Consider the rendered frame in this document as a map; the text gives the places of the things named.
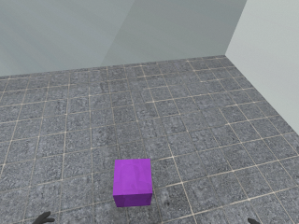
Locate carton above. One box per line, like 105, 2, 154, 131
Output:
112, 159, 153, 207

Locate left robot hand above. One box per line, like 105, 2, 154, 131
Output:
32, 211, 55, 224

